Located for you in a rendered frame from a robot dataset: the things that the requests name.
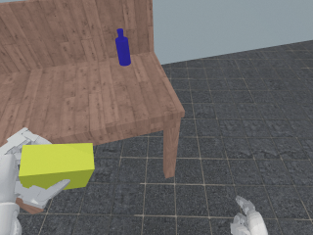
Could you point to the sponge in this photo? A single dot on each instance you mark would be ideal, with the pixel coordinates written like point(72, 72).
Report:
point(44, 165)

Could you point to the table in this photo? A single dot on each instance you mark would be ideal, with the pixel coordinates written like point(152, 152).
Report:
point(61, 79)

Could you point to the robot left hand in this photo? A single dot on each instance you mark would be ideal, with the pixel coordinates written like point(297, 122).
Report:
point(10, 159)

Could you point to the robot left forearm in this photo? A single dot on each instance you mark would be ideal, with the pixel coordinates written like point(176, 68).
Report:
point(9, 224)

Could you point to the robot right hand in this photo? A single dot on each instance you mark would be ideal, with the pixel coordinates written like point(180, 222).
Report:
point(251, 224)

